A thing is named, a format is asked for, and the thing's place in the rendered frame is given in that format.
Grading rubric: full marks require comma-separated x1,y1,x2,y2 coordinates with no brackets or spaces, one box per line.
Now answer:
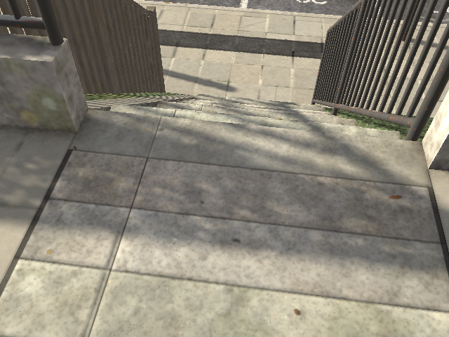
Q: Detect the stairs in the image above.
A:
110,94,401,140

